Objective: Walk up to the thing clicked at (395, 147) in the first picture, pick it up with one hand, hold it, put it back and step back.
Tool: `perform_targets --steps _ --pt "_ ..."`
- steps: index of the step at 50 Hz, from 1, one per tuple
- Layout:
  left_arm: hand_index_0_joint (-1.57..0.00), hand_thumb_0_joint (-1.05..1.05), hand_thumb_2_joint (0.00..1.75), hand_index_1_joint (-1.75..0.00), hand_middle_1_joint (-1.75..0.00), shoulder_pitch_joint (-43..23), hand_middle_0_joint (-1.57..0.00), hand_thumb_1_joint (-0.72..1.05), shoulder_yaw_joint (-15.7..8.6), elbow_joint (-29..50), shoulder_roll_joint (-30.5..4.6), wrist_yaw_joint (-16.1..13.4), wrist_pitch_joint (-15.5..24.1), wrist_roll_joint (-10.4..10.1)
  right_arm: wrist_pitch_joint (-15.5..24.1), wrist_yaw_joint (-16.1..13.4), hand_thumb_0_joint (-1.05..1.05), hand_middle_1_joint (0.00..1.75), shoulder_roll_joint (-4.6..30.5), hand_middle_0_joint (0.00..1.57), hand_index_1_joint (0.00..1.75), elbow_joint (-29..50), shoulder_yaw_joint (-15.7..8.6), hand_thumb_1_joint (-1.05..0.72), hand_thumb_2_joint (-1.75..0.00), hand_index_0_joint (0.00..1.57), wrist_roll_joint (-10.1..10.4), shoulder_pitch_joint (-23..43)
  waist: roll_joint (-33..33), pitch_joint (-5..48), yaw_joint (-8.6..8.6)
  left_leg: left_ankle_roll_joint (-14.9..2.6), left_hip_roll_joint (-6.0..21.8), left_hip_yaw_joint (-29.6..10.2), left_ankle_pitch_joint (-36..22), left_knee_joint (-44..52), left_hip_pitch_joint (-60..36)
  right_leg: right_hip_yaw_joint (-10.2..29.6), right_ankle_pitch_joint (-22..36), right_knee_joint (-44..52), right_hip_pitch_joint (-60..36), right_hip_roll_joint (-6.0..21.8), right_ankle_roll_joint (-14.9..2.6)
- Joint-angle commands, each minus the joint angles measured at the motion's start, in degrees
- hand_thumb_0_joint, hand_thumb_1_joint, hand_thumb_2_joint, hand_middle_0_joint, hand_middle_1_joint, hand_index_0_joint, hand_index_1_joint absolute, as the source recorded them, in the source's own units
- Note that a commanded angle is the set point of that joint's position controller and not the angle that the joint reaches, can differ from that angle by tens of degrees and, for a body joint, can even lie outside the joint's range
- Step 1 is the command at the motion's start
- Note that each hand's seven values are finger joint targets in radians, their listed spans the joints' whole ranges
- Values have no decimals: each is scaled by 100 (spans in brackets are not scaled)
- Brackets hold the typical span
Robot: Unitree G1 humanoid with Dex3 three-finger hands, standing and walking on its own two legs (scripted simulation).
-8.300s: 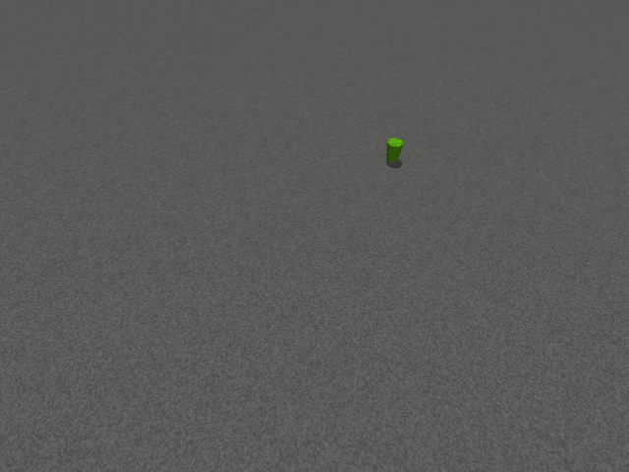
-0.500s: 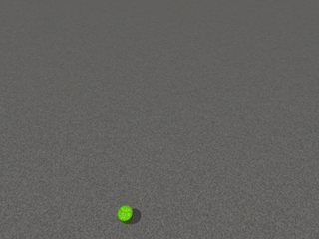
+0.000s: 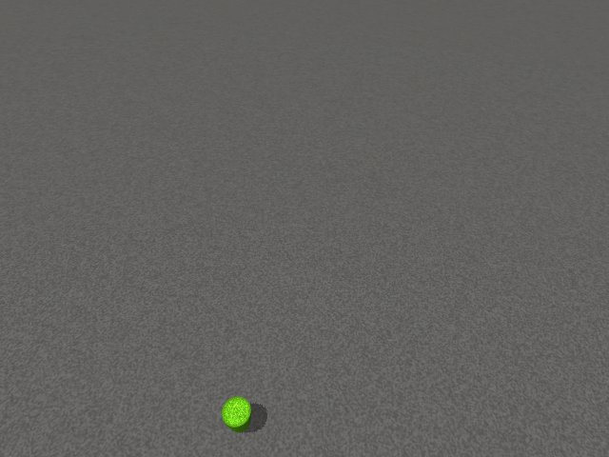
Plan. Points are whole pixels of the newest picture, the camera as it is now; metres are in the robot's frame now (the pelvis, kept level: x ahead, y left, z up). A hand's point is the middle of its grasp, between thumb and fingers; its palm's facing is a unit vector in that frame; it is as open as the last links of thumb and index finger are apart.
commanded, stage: stand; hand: left
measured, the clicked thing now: (238, 416) +0.40 +0.19 -0.73
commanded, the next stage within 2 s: walk up in 0.84 s
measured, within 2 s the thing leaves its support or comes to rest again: neither
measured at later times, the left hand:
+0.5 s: hand out of the picture +0.07 +0.26 -0.16, palm faces -0.03 -0.94 -0.35, open 7.4 cm
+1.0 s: hand out of the picture +0.07 +0.26 -0.16, palm faces +0.01 -0.94 -0.35, open 7.4 cm
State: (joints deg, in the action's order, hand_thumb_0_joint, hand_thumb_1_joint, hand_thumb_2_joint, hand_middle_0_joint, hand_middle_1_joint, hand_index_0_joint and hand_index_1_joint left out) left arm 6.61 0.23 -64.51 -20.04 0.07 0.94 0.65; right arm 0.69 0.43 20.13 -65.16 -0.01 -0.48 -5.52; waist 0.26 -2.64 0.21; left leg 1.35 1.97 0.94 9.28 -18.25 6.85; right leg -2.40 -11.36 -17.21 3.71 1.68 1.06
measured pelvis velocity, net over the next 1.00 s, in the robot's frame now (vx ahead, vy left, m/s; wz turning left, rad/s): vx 0.01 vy -0.01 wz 0.00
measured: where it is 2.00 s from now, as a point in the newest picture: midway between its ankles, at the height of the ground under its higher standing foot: outside the picture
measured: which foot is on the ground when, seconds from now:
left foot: down 0.00-1.00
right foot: down 0.00-1.00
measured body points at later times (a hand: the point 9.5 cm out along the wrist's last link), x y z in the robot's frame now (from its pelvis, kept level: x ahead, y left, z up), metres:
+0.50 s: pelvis +0.00 +0.00 +0.00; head +0.01 +0.00 +0.45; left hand +0.07 +0.31 -0.13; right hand +0.08 -0.30 -0.13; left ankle +0.01 +0.13 -0.75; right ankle -0.02 -0.13 -0.75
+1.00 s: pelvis +0.01 -0.01 -0.01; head +0.01 +0.00 +0.44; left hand +0.07 +0.31 -0.14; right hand +0.07 -0.31 -0.14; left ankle +0.01 +0.13 -0.75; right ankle -0.02 -0.13 -0.75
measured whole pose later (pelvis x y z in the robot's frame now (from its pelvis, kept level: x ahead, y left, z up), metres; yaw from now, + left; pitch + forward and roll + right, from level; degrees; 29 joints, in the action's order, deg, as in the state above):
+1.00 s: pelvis +0.01 -0.01 -0.01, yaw +0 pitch -2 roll +1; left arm 9.5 -2.6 -62.7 -21.7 1.2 -0.2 1.7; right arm 1.2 0.6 19.4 -63.1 -1.5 -1.3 -10.2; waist -1.5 -1.2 -0.2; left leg 1.0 1.5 0.8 12.8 -22.3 7.6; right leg -2.2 -16.9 -24.9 6.0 2.2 -0.2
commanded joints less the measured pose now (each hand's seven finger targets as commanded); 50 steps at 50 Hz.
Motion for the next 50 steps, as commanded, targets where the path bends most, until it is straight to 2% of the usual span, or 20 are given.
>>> perform_targets --steps 1,4,6,12,19,21,28,33,41,42,43,44,45,46,48,49,50 --pt "-20 0 90 -30 -30 -150 -20 90 -245 307 -1215 -63 99 -3 95 -72 0 30 1223 20 30 304 -192 -90 -90 20 -3 196 -27 370 -14 -202 606 -497 -946 191 -153 516 952 329 88 689 -163" --pt "-20 0 90 -30 -30 -179 -20 90 -258 318 -1233 -62 82 -7 97 -74 0 30 1212 20 30 329 -185 -90 -90 20 -12 221 59 310 -17 -192 610 -514 -874 260 -101 486 802 289 89 674 -177" --pt "-20 0 90 -30 -30 -126 -20 90 -254 326 -1203 -54 80 2 111 -74 0 30 1235 20 30 332 -187 -90 -90 20 -9 247 64 429 -53 -217 639 -508 -950 212 -182 490 900 290 23 686 -171" --pt "-20 0 90 -30 -30 -204 -20 90 -272 332 -1228 -47 62 -9 127 -82 0 30 1197 20 30 312 -180 -90 -90 20 -16 184 18 360 -20 -186 618 -514 -1021 295 -156 487 839 251 66 668 -191" --pt "-20 0 90 -30 -30 -115 -20 90 -253 332 -1204 -53 68 4 114 -85 0 30 1227 20 30 340 -196 -90 -90 20 -13 221 10 404 -36 -218 619 -489 -926 223 -211 483 839 288 118 684 -170" --pt "-20 0 90 -30 -30 -128 -20 90 -249 341 -1218 -57 76 -2 117 -81 0 30 1231 20 30 335 -202 -90 -90 20 -11 223 -5 470 -38 -218 637 -504 -1099 197 -312 476 947 240 117 688 -173" --pt "-20 0 90 -30 -30 -115 -20 90 -251 325 -1219 -56 61 -4 103 -80 0 30 1225 20 30 313 -197 -90 -90 20 -8 195 7 270 -37 -205 599 -508 -773 294 -133 492 648 301 169 671 -175" --pt "-20 0 90 -30 -30 -110 -20 90 -253 351 -1237 -58 75 15 107 -77 0 30 1213 20 30 339 -203 -90 -90 20 -9 203 -48 423 -31 -241 623 -484 -905 210 -238 509 874 273 108 698 -182" --pt "-20 0 90 -30 -30 -118 -20 90 -254 358 -1223 -57 64 3 117 -79 0 30 1207 20 30 345 -203 -90 -90 20 -17 186 28 408 -30 -228 624 -485 -929 234 -214 516 824 253 99 690 -198" --pt "-20 0 90 -30 -30 -35 -20 90 -454 470 -1305 11 38 54 163 -69 0 30 1375 20 30 406 -338 -90 -90 20 -26 -134 -138 595 -26 -401 517 -532 -51 202 -226 248 -91 -46 24 352 -292" --pt "-20 0 90 -30 -30 -48 -20 90 -451 467 -1261 33 4 88 163 -70 0 30 1453 20 30 394 -382 -90 -90 20 -55 -192 -13 412 -3 -505 616 -719 658 316 -186 191 -594 -193 327 293 -323" --pt "-20 0 90 -30 -30 -80 -20 90 -456 494 -1192 48 -18 106 169 -80 0 30 1471 20 30 394 -394 -90 -90 20 -65 -292 84 295 27 -593 750 -935 1191 455 -104 184 -890 -310 507 248 -327" --pt "-20 0 90 -30 -30 -14 -20 90 -460 500 -1135 70 -40 102 166 -81 0 30 1490 20 30 436 -412 -90 -90 20 -75 -258 249 76 -13 -686 850 -1113 1729 595 14 143 -1104 -456 770 184 -330" --pt "-20 0 90 -30 -30 -4 -20 90 -464 516 -1094 88 -57 111 165 -84 0 30 1503 20 30 484 -434 -90 -90 20 -102 -232 347 -160 -14 -766 968 -1297 2018 717 217 142 -1113 -523 886 160 -318" --pt "-20 0 90 -30 -30 278 -20 90 -523 493 -1101 89 -53 105 154 -87 0 30 1530 20 30 660 -466 -90 -90 20 -118 -25 483 -352 -173 -859 1043 -1329 1898 595 573 158 -1153 -636 771 141 -337" --pt "-20 0 90 -30 -30 343 -20 90 -536 525 -1125 90 -29 121 158 -85 0 30 1489 20 30 731 -466 -90 -90 20 -121 6 431 -347 -218 -792 918 -1135 1454 343 639 236 -951 -406 628 201 -390" --pt "-20 0 90 -30 -30 346 -20 90 -556 548 -1167 92 3 125 168 -83 0 30 1362 20 30 786 -432 -90 -90 20 -110 -10 300 -333 -230 -633 679 -845 904 25 874 483 -560 -105 309 344 -447"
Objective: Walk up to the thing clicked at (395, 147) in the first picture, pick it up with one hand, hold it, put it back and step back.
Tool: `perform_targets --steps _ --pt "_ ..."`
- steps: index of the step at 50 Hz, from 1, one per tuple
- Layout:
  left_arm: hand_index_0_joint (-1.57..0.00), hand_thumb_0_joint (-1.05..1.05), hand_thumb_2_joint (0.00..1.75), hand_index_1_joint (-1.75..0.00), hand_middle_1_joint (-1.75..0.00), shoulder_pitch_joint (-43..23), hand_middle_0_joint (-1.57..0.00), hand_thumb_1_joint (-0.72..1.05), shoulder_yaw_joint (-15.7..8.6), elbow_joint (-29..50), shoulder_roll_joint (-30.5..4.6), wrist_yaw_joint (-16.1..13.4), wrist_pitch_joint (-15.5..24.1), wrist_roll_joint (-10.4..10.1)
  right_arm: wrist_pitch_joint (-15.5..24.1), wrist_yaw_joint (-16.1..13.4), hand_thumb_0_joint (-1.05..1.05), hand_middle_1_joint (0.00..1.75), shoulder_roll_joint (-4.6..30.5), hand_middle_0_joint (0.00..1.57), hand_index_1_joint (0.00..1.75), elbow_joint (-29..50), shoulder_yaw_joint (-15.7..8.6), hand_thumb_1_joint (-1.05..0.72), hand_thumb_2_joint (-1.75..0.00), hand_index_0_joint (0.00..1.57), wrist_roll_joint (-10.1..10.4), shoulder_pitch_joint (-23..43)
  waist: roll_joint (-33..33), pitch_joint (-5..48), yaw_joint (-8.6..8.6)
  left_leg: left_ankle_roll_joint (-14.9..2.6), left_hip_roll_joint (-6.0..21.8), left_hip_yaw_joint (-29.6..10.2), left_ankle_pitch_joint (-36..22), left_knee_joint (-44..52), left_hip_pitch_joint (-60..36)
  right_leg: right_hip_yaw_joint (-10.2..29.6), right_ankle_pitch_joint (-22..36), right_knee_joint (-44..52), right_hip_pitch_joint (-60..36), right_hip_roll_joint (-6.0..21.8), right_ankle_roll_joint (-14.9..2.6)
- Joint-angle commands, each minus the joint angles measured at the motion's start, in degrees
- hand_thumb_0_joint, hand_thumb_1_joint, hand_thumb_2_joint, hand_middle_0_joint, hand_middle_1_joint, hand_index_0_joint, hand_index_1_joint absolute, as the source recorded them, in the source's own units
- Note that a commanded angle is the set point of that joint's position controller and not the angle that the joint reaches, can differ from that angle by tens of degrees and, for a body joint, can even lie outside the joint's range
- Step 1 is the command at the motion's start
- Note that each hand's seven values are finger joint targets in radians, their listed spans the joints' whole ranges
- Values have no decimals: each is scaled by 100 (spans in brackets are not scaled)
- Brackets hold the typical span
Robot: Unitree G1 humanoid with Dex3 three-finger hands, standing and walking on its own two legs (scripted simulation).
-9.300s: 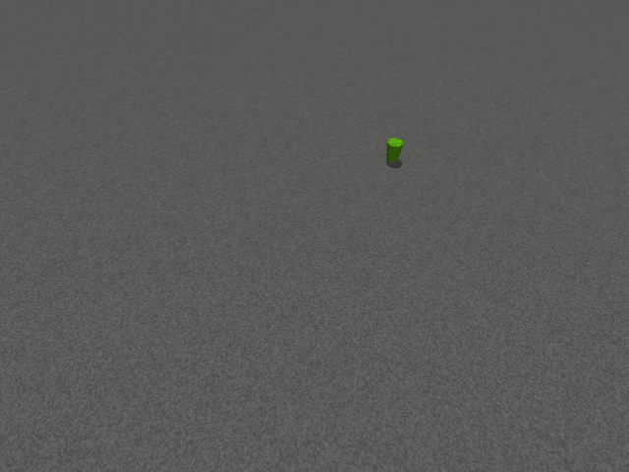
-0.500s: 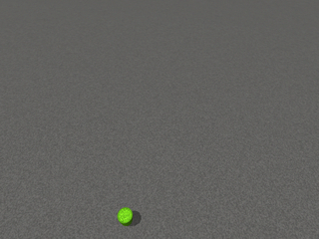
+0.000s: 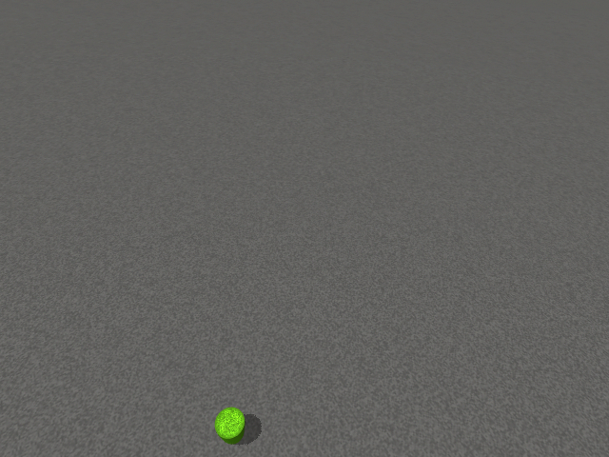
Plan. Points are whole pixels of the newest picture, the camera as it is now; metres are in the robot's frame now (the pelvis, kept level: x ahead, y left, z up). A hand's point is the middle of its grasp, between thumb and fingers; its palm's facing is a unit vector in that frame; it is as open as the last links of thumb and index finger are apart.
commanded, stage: walk up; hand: left
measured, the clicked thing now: (231, 428) +0.39 +0.20 -0.73
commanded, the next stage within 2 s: none
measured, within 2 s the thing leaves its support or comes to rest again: neither
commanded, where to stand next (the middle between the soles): +0.06 -0.02 m, yaw +2 degrees
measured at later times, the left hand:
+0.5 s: hand out of the picture +0.16 +0.23 -0.16, palm faces +0.03 -0.92 -0.39, open 7.4 cm
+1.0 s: hand out of the picture +0.12 +0.27 -0.17, palm faces +0.09 -0.91 -0.40, open 7.4 cm
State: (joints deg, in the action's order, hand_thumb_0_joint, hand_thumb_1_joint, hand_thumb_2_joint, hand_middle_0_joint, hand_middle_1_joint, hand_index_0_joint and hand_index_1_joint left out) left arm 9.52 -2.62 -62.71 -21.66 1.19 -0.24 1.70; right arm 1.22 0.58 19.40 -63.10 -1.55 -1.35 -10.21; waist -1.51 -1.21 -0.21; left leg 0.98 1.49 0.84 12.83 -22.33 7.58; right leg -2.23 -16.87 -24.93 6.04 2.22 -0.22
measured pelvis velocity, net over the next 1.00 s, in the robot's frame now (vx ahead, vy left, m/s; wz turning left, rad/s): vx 0.04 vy -0.02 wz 0.09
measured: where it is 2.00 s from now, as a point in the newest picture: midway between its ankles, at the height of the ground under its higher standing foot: outside the picture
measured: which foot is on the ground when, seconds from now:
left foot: down 0.00-0.48, up 0.50-0.78, down 0.80-1.00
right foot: down 0.00-0.24, up 0.26-0.42, down 0.44-0.84, up 0.86-1.00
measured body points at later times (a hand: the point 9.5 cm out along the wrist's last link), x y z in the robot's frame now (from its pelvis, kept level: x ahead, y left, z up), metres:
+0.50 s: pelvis +0.06 -0.05 -0.02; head +0.09 -0.05 +0.43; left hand +0.15 +0.27 -0.14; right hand +0.13 -0.37 -0.15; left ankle +0.00 +0.13 -0.74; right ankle +0.12 -0.17 -0.74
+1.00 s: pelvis +0.04 -0.02 -0.02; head +0.09 +0.00 +0.43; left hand +0.11 +0.32 -0.14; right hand +0.13 -0.33 -0.13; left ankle +0.04 +0.10 -0.74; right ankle +0.03 -0.16 -0.70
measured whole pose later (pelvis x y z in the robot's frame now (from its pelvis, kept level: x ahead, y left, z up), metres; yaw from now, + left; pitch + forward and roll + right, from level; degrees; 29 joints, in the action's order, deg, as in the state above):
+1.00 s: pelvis +0.04 -0.02 -0.02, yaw +5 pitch -1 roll +0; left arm 6.8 -3.6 -54.9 -24.2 -1.4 -1.8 -0.6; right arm -1.0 0.5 20.7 -53.1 -3.5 -1.9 -11.1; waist -1.7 -7.7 0.7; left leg -0.6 0.3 -0.5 18.4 -35.9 16.4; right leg 4.9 -30.7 -56.1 23.0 -2.2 -1.9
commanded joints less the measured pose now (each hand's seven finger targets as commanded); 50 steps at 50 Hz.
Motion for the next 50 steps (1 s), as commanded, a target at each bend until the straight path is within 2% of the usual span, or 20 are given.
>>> perform_targets --steps 1,5,8,10,12,13,14,19,22,23,24,26,29,35,40,42,43,44,47,50 --pt "-20 0 90 -30 -30 153 -20 90 -307 410 -1125 -35 164 29 132 -94 0 30 1359 20 30 667 -262 -90 -90 20 4 488 275 -385 -205 -453 432 -480 -58 -90 960 794 479 833 -209 519 -422" --pt "-20 0 90 -30 -30 65 -20 90 -403 653 -1449 -90 145 -2 144 -122 0 30 1083 20 30 806 -228 -90 -90 20 14 243 -426 -253 -108 -178 -28 152 293 -865 1216 1172 1757 702 -655 1157 -892" --pt "-20 0 90 -30 -30 82 -20 90 -370 831 -1321 -102 105 -19 157 -142 0 30 1076 20 30 854 -238 -90 -90 20 3 93 -686 -134 -51 -291 -38 176 456 -559 976 793 2900 262 -706 1034 -792" --pt "-20 0 90 -30 -30 -135 -20 90 -343 1058 -1212 -93 68 -78 216 -165 0 30 1320 20 30 737 -363 -90 -90 20 -5 -472 -398 275 208 -513 293 -67 -1736 -285 -488 172 2937 -596 177 552 -419" --pt "-20 0 90 -30 -30 -398 -20 90 -329 1218 -916 -99 38 -127 224 -233 0 30 2004 20 30 659 -593 -90 -90 20 23 -1125 842 531 539 -1394 1622 -1830 -3370 -179 -1972 -270 540 -2327 1875 -349 -51" --pt "-20 0 90 -30 -30 -493 -20 90 -349 1274 -922 -115 -8 -90 242 -257 0 30 2094 20 30 702 -635 -90 -90 20 16 -1152 1039 323 560 -1848 2174 -2216 -4022 -50 -1967 124 -1860 -2650 2244 -262 -67" --pt "-20 0 90 -30 -30 -556 -20 90 -318 1353 -890 -119 -16 -91 240 -277 0 30 2064 20 30 742 -627 -90 -90 20 -9 -1072 854 152 501 -1870 2194 -2098 -4023 -49 -1808 541 -2076 -2584 2422 -52 -110" --pt "-20 0 90 -30 -30 50 -20 90 -314 1169 -856 -45 26 -178 201 -284 0 30 1632 20 30 1206 -426 -90 -90 20 -32 73 1163 -76 -29 -1080 1300 -702 -3020 -361 -465 326 -698 -1275 1411 157 -91" --pt "-20 0 90 -30 -30 559 -20 90 -356 713 -950 -132 103 -110 20 -217 0 30 1333 20 30 1326 -293 -90 -90 20 147 450 612 144 -325 -437 528 100 -1785 -1402 841 -93 1846 -89 -383 -146 -184" --pt "-20 0 90 -30 -30 624 -20 90 -457 698 -1329 -180 120 -90 -29 -200 0 30 1032 20 30 1358 -202 -90 -90 20 241 266 -327 333 -365 -218 187 201 -577 -1959 1224 661 2686 9 -644 478 -352" --pt "-20 0 90 -30 -30 382 -20 90 -439 875 -1546 -214 166 -83 -130 -201 0 30 909 20 30 1381 -150 -90 -90 20 258 120 -749 426 -284 -189 -240 -81 1868 -2496 1375 2016 2146 652 -183 1446 -804" --pt "-20 0 90 -30 -30 -375 -20 90 -458 1069 -1758 -210 145 -18 -298 -226 0 30 1287 20 30 1028 -330 -90 -90 20 192 -323 -660 -65 -20 -163 -38 -586 2480 -3449 764 2734 585 907 1120 1994 -1478" --pt "-20 0 90 -30 -30 -523 -20 90 -375 1083 -1448 -240 168 -60 -253 -168 0 30 1275 20 30 935 -308 -90 -90 20 213 -283 -684 -77 36 -212 89 -778 2199 -3220 1132 1654 1798 426 767 1547 -1208" --pt "-20 0 90 -30 -30 -327 -20 90 -462 1232 -1583 -313 159 -54 -316 -106 0 30 1320 20 30 1110 -411 -90 -90 20 8 -289 -836 418 -92 -141 56 -462 1729 -2282 1342 1501 3024 -157 138 1779 -1392" --pt "-20 0 90 -30 -30 -732 -20 90 -350 1452 -1416 -300 26 -156 -230 -35 0 30 1433 20 30 1065 -572 -90 -90 20 -99 -668 -549 639 263 -271 -125 -188 56 -675 150 898 1745 -1061 1197 1274 -777" --pt "-20 0 90 -30 -30 -658 -20 90 -241 1508 -974 -316 -34 -254 -167 -26 0 30 2138 20 30 1357 -710 -90 -90 20 -135 -94 1300 391 135 -1020 1407 -2401 -883 296 236 6 -907 -2408 2078 -411 -164" --pt "-20 0 90 -30 -30 -718 -20 90 -357 1394 -1232 -374 -84 -192 -155 -15 0 30 2246 20 30 1390 -720 -90 -90 20 -91 -76 1417 360 327 -1690 1887 -2894 -783 342 919 603 -2190 -3379 1698 -380 -152" --pt "-20 0 90 -30 -30 -643 -20 90 -365 1356 -1308 -368 -86 -191 -148 -30 0 30 2086 20 30 1412 -700 -90 -90 20 -105 -37 1134 66 254 -1766 1844 -2740 -822 294 1111 837 -2199 -3575 1699 -304 -182" --pt "-20 0 90 -30 -30 -187 -20 90 -342 1144 -1144 -307 -50 -253 -88 -138 0 30 1586 20 30 1514 -526 -90 -90 20 -84 288 893 40 -50 -1264 1113 -1380 -2049 -362 380 1007 -1446 -3578 2080 -456 -231" --pt "-20 0 90 -30 -30 -273 -20 90 -252 1179 -996 -248 46 -221 -19 -153 0 30 1629 20 30 1412 -517 -90 -90 20 -56 11 1081 402 125 -1272 1290 -1476 -2199 -624 -597 677 -1369 -2149 1930 -240 -56"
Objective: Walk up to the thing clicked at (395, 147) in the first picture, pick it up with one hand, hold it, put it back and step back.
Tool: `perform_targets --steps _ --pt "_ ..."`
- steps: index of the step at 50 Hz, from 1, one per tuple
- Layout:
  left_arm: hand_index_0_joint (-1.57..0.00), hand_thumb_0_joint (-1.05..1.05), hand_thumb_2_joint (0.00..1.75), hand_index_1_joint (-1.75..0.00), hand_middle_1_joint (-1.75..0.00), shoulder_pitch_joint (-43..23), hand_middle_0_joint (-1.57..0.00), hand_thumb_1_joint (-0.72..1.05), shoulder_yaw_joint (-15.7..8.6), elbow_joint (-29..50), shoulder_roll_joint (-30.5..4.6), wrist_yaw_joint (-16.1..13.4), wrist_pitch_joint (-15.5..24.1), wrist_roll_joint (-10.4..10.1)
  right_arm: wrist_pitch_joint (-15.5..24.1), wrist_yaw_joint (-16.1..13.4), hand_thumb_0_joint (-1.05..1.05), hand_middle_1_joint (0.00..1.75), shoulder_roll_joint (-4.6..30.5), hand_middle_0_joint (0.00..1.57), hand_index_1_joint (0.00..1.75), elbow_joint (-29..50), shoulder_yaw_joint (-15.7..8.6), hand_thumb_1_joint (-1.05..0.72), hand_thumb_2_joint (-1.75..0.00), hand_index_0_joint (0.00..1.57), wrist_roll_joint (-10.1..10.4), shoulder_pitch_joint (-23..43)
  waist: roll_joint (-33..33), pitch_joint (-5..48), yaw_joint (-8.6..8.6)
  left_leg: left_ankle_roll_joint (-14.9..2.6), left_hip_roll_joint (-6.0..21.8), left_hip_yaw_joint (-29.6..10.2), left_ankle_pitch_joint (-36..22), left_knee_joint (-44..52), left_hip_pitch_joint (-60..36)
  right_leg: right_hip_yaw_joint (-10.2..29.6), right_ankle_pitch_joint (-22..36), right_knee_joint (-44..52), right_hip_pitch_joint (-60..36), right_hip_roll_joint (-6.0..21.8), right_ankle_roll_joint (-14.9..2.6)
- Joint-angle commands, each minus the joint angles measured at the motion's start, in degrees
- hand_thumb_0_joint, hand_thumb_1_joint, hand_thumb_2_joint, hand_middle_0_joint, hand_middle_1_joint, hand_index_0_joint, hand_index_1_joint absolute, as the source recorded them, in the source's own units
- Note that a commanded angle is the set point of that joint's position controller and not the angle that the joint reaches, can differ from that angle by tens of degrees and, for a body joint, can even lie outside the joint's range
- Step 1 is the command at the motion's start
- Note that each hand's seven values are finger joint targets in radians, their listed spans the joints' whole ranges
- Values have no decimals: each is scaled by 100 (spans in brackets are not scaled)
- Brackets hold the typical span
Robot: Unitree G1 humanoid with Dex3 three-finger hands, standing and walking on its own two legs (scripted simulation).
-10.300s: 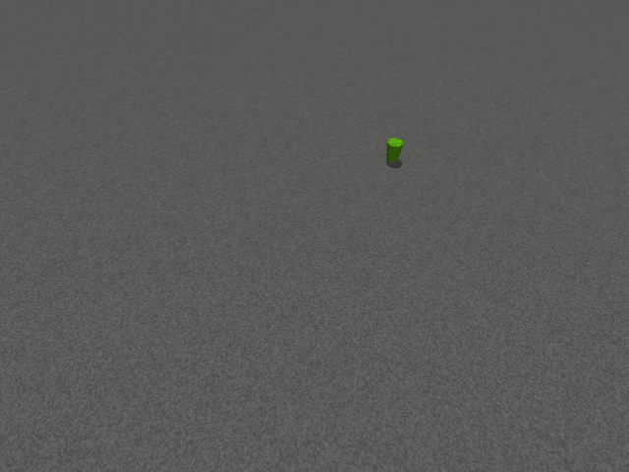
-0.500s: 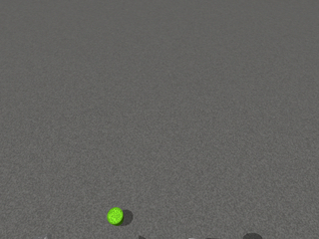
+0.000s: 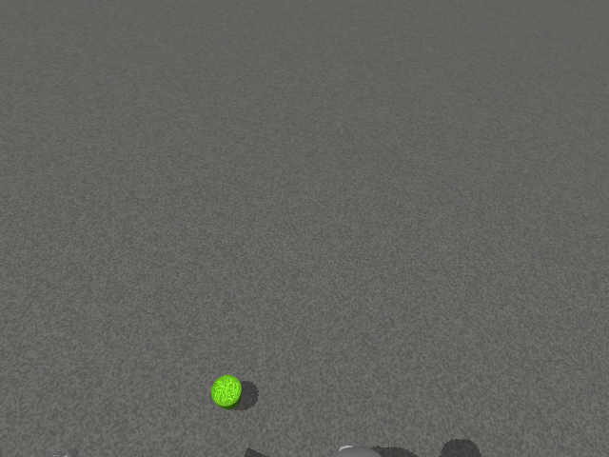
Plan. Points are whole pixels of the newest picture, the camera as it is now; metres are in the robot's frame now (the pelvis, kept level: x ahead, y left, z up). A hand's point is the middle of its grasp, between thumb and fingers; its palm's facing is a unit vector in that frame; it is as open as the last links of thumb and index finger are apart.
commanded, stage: walk up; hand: left
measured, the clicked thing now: (228, 394) +0.36 +0.19 -0.71
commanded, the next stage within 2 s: stand in 1.30 s
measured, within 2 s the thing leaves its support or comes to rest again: neither
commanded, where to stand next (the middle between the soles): +0.02 +0.00 m, yaw -3 degrees
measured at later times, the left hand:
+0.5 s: hand out of the picture +0.11 +0.25 -0.13, palm faces -0.06 -0.94 -0.34, open 7.4 cm
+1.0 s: hand out of the picture +0.10 +0.25 -0.13, palm faces -0.09 -0.93 -0.35, open 7.4 cm
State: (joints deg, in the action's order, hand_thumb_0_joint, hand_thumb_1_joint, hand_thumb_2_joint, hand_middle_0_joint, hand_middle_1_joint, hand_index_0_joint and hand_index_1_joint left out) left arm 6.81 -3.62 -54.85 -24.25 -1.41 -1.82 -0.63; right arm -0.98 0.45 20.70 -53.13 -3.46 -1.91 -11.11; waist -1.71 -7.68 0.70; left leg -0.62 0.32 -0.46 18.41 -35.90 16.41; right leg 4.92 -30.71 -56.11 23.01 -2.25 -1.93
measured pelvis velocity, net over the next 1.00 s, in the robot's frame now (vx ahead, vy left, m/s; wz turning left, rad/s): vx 0.01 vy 0.01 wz -0.08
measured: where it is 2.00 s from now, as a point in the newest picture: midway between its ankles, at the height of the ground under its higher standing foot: outside the picture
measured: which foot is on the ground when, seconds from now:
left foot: down 0.00-1.00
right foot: up 0.00-0.08, down 0.10-1.00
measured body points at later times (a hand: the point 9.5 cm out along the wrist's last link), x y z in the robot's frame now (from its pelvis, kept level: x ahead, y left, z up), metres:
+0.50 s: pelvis +0.00 +0.00 +0.02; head +0.00 +0.00 +0.47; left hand +0.11 +0.29 -0.11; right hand +0.07 -0.30 -0.11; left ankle +0.01 +0.12 -0.73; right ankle -0.02 -0.12 -0.73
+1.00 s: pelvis +0.01 +0.01 +0.02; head +0.01 +0.00 +0.47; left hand +0.11 +0.30 -0.11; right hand +0.06 -0.30 -0.11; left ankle +0.01 +0.12 -0.73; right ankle -0.02 -0.12 -0.73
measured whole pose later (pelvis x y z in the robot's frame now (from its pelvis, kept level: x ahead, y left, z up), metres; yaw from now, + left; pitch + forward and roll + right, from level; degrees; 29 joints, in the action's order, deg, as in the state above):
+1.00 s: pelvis +0.01 +0.01 +0.02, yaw -4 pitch -3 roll +0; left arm 5.6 -0.1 -65.6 -20.2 0.0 0.8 0.3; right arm 1.0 0.6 19.7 -64.0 -1.2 -0.4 -6.0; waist 0.2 -3.0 0.4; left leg 0.0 0.8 2.8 11.3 -19.3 5.5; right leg 3.9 -12.6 -19.4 4.3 -0.1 0.8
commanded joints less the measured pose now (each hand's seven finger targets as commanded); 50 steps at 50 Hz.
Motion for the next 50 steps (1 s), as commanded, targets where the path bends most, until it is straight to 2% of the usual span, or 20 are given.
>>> perform_targets --steps 1,2,3,4,5,6,7,8,9,10,11,12,13,15,17,20,22,29,46,50 --pt "-20 0 90 -30 -30 -56 -20 90 -122 399 -715 15 249 29 199 -146 0 30 1499 20 30 416 -320 -90 -90 20 4 47 1116 1102 92 -1140 1421 -1281 -2989 629 -1578 -196 12 1411 70 254 166" --pt "-20 0 90 -30 -30 5 -20 90 -99 347 -681 15 284 44 179 -141 0 30 1482 20 30 424 -292 -90 -90 20 21 97 1141 1082 56 -1128 1408 -1179 -3015 547 -1385 -355 112 1950 -321 255 167" --pt "-20 0 90 -30 -30 206 -20 90 -86 247 -655 12 318 65 159 -127 0 30 1473 20 30 433 -251 -90 -90 20 44 191 1082 1075 -70 -1011 1260 -920 -2940 347 -1210 -468 581 2693 -784 188 108" --pt "-20 0 90 -30 -30 489 -20 90 -87 82 -634 -7 362 91 120 -109 0 30 1451 20 30 446 -210 -90 -90 20 84 347 973 1109 -226 -833 1156 -720 -2970 37 -1020 -501 1559 3666 -1316 187 47" --pt "-20 0 90 -30 -30 488 -20 90 -146 7 -916 -38 418 157 103 -97 0 30 1241 20 30 449 -149 -90 -90 20 162 316 582 1216 -195 -530 929 -608 -2535 -183 -557 59 2483 3665 -1933 449 -95" --pt "-20 0 90 -30 -30 376 -20 90 -176 53 -1196 -54 471 237 119 -88 0 30 1069 20 30 534 -76 -90 -90 20 251 406 -135 1226 -137 -238 552 -398 -1682 -429 165 1064 3418 3519 -2288 1082 -347" --pt "-20 0 90 -30 -30 133 -20 90 -183 105 -1350 -35 485 209 100 -77 0 30 1008 20 30 514 -38 -90 -90 20 225 460 -357 1008 -99 -62 112 -52 268 -285 503 1747 2790 3550 -2013 1756 -853" --pt "-20 0 90 -30 -30 -123 -20 90 -163 192 -1557 19 468 215 90 -122 0 30 1138 20 30 331 -109 -90 -90 20 188 304 -694 861 -27 -53 167 -151 1108 -462 -350 2027 2541 3470 -914 2093 -1221" --pt "-20 0 90 -30 -30 -361 -20 90 -105 254 -1298 58 446 187 132 -110 0 30 1167 20 30 170 -132 -90 -90 20 169 114 -531 670 199 -98 213 -263 825 11 -790 1626 2335 3387 -500 1846 -1029" --pt "-20 0 90 -30 -30 -390 -20 90 -54 253 -1081 81 424 142 187 -79 0 30 1207 20 30 106 -129 -90 -90 20 173 144 -344 593 223 -111 249 -259 251 808 -921 942 2267 3320 -554 1456 -639" --pt "-20 0 90 -30 -30 -393 -20 90 -24 252 -958 77 433 106 243 -50 0 30 1287 20 30 72 -139 -90 -90 20 171 289 -362 715 163 -205 415 -455 -727 1024 -1100 524 2419 3215 -668 1088 -299" --pt "-20 0 90 -30 -30 -315 -20 90 -8 172 -875 80 444 86 268 -41 0 30 1264 20 30 50 -122 -90 -90 20 156 323 -370 796 86 -297 571 -627 -1332 1141 -1192 363 2646 3085 -774 880 -130" --pt "-20 0 90 -30 -30 -148 -20 90 -3 79 -839 94 436 80 283 -43 0 30 1247 20 30 60 -99 -90 -90 20 138 485 -376 824 -62 -354 626 -626 -1257 1139 -1237 332 2451 3202 -762 760 -90" --pt "-20 0 90 -30 -30 -107 -20 90 -6 -24 -948 116 431 91 291 -22 0 30 1214 20 30 41 -29 -90 -90 20 129 652 -426 664 -102 -274 517 -447 -560 1104 -988 551 1614 3715 -837 877 -118" --pt "-20 0 90 -30 -30 -397 -20 90 -8 -39 -914 112 433 110 300 -20 0 30 1161 20 30 -143 -2 -90 -90 20 125 560 -257 511 6 -150 476 -364 -578 1448 -897 581 1839 3708 -996 953 -136" --pt "-20 0 90 -30 -30 -243 -20 90 13 -199 -864 110 427 58 355 -29 0 30 1181 20 30 -280 41 -90 -90 20 125 660 63 576 -119 -170 608 -467 -982 1642 -959 379 2242 3664 -1213 810 -92" --pt "-20 0 90 -30 -30 -286 -20 90 28 -261 -833 112 423 60 377 -38 0 30 1180 20 30 -365 57 -90 -90 20 121 682 174 754 -121 -178 657 -451 -1195 1708 -1006 338 2492 3653 -1439 789 -81" --pt "-20 0 90 -30 -30 -381 -20 90 71 -478 -789 123 368 61 395 -81 0 30 1187 20 30 -555 50 -90 -90 20 127 793 415 882 -129 -157 753 -443 -1418 1965 -1036 224 2741 3703 -1724 739 -14" --pt "-20 0 90 -30 -30 -497 -20 90 128 -691 -809 86 382 87 316 -61 0 30 1174 20 30 -713 9 -90 -90 20 138 822 133 849 -27 -118 694 -251 -1470 1922 -1399 300 2984 3937 -1552 797 39" --pt "-20 0 90 -30 -30 -434 -20 90 118 -703 -798 71 387 101 310 -68 0 30 1185 20 30 -733 -11 -90 -90 20 142 800 140 1007 -13 -147 727 -229 -1693 1879 -1496 232 3160 3914 -1683 805 42"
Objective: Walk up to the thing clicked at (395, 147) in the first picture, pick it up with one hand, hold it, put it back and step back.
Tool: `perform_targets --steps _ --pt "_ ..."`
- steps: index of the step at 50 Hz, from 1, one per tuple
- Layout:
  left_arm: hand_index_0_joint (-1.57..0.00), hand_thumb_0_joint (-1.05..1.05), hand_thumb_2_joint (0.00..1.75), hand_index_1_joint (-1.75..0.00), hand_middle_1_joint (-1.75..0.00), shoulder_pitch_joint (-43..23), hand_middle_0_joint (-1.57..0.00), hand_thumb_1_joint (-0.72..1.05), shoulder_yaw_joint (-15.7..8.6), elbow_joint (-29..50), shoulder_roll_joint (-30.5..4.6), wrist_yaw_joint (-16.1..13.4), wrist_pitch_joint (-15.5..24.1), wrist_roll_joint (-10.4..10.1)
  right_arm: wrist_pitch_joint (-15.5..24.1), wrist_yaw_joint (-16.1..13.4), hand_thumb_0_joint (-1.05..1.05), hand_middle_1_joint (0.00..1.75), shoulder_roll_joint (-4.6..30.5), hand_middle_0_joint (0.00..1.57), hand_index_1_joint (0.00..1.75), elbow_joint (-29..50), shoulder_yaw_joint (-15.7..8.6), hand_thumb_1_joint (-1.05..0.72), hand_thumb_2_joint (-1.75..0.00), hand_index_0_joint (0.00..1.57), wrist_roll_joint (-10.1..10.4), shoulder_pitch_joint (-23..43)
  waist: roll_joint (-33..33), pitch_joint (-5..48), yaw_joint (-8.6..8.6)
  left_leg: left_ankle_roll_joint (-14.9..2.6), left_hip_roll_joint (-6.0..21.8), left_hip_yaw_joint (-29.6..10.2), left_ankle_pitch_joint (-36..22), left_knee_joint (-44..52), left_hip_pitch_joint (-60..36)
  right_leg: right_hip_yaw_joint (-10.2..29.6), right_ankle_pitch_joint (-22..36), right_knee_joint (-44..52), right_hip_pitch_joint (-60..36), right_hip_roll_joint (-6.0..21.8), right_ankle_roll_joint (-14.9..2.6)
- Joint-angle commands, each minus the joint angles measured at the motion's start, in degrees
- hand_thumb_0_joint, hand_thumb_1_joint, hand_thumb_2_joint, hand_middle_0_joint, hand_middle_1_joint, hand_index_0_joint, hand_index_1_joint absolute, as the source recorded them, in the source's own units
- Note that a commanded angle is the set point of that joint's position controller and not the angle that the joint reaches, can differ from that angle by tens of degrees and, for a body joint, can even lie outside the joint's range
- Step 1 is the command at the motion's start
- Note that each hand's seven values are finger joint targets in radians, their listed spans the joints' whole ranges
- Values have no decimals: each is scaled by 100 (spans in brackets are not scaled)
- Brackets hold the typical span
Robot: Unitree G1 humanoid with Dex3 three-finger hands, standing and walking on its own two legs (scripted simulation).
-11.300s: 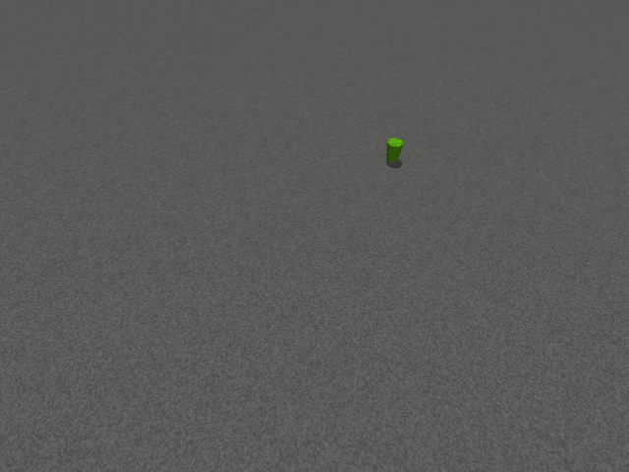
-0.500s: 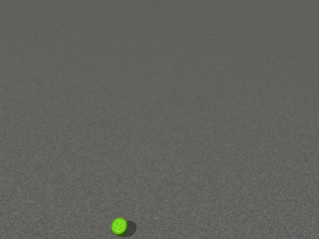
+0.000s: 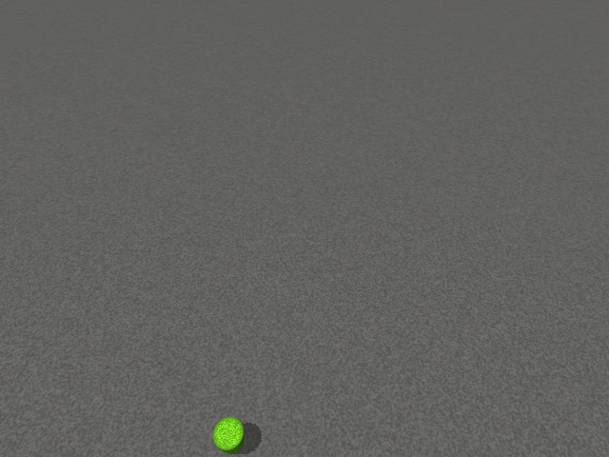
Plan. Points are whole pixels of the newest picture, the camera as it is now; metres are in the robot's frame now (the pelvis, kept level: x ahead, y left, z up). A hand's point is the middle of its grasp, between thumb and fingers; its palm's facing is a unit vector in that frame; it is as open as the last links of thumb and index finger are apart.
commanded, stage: walk up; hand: left
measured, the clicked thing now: (230, 438) +0.34 +0.21 -0.73
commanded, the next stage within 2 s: stand in 0.30 s
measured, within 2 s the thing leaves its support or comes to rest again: neither
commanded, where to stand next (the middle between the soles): +0.01 +0.00 m, yaw +2 degrees
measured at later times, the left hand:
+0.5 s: hand out of the picture +0.09 +0.25 -0.15, palm faces -0.03 -0.94 -0.35, open 7.4 cm
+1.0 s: hand out of the picture +0.05 +0.26 -0.16, palm faces -0.01 -0.94 -0.35, open 7.4 cm
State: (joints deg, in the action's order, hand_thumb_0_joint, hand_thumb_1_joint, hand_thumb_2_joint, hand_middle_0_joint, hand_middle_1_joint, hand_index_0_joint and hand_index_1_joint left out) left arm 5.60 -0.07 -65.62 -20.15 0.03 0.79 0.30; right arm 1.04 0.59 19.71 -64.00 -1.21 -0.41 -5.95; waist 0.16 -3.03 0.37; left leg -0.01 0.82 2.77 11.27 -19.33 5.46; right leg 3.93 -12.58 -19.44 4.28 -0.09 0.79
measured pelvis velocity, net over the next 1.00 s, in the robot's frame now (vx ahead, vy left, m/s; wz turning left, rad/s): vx -0.01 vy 0.00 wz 0.02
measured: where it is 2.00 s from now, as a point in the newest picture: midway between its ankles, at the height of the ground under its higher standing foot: outside the picture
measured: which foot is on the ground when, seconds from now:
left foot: down 0.00-1.00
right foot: down 0.00-1.00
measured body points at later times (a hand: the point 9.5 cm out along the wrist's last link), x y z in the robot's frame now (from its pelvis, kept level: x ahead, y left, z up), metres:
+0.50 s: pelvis +0.00 +0.00 +0.00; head +0.01 +0.00 +0.45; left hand +0.09 +0.30 -0.13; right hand +0.08 -0.30 -0.13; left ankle -0.01 +0.12 -0.75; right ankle -0.02 -0.13 -0.75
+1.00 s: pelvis -0.01 +0.00 +0.00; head +0.00 +0.00 +0.45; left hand +0.05 +0.30 -0.13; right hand +0.07 -0.30 -0.13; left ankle -0.01 +0.12 -0.75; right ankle -0.02 -0.13 -0.75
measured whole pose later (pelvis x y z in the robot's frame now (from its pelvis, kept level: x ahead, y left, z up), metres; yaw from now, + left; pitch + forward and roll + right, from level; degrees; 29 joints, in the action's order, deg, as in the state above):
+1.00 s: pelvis -0.01 +0.00 +0.00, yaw +1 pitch -2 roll +0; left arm 7.0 0.3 -64.7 -20.3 0.1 0.9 0.6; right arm 0.8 0.6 19.9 -65.0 -0.7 -0.4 -5.7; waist 0.0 -3.2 0.3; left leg -0.1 0.5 1.6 9.1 -17.7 6.3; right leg 2.7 -10.5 -17.1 4.3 0.3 1.0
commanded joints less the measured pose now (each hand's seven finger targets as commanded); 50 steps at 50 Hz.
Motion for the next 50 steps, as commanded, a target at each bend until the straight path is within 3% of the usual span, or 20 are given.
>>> perform_targets --steps 1,12,14,15,19,26,38,45,50 --pt "-20 0 90 -30 -30 -342 -20 90 -233 371 -1197 -74 126 -6 104 -81 0 30 1247 20 30 340 -214 -90 -90 20 1 278 -54 494 5 -180 662 -553 -1010 242 -368 356 1386 255 205 597 -219" --pt "-20 0 90 -30 -30 -347 -20 90 -236 399 -1172 -95 121 13 80 -86 0 30 1251 20 30 309 -248 -90 -90 20 -17 274 -4 463 32 -180 671 -505 -1053 299 -411 345 1485 248 197 603 -213" --pt "-20 0 90 -30 -30 -281 -20 90 -231 383 -1180 -100 119 15 82 -81 0 30 1246 20 30 326 -250 -90 -90 20 -16 336 33 478 7 -193 688 -497 -1118 280 -462 322 1505 243 216 588 -204" --pt "-20 0 90 -30 -30 -297 -20 90 -245 402 -1235 -107 119 18 79 -102 0 30 1211 20 30 335 -204 -90 -90 20 3 424 -63 298 -14 -166 725 -609 -1489 264 -287 330 1671 317 230 672 -167" --pt "-20 0 90 -30 -30 -218 -20 90 -241 406 -1211 -103 132 23 80 -106 0 30 1226 20 30 314 -184 -90 -90 20 10 348 -91 522 14 -176 747 -602 -1551 203 -439 322 1820 342 88 701 -149" --pt "-20 0 90 -30 -30 -242 -20 90 -242 428 -1212 -81 104 9 80 -103 0 30 1223 20 30 282 -135 -90 -90 20 6 355 2 528 -3 -123 713 -618 -1185 345 -312 319 1393 403 29 691 -169" --pt "-20 0 90 -30 -30 -160 -20 90 -204 453 -1227 -78 127 24 80 -92 0 30 1263 20 30 242 -136 -90 -90 20 -4 316 -41 538 -8 -174 743 -661 -1187 284 -403 294 1365 472 180 725 -153" --pt "-20 0 90 -30 -30 -84 -20 90 -199 410 -1200 -62 104 27 70 -76 0 30 1279 20 30 217 -146 -90 -90 20 -12 278 4 242 -15 -172 703 -729 -509 461 -110 302 703 548 299 689 -173" --pt "-20 0 90 -30 -30 -55 -20 90 -207 436 -1231 -56 109 29 85 -71 0 30 1266 20 30 226 -159 -90 -90 20 -11 265 2 324 -7 -164 693 -764 -571 450 -162 317 688 544 336 687 -183"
